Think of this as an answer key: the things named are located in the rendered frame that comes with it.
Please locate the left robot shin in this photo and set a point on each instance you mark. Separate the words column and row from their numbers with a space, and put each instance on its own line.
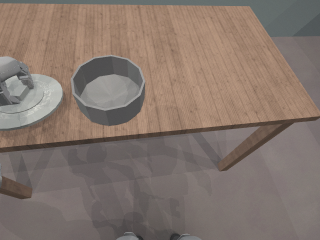
column 129, row 234

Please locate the pot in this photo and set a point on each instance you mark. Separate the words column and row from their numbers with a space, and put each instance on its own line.
column 109, row 90

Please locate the table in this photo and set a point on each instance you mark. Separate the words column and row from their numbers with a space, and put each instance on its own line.
column 206, row 68

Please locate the lid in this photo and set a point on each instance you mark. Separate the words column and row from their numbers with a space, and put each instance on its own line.
column 38, row 104

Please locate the left robot hand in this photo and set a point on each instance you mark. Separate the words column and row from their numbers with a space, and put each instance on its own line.
column 10, row 67

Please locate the knob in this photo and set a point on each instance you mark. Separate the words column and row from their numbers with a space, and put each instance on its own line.
column 18, row 91

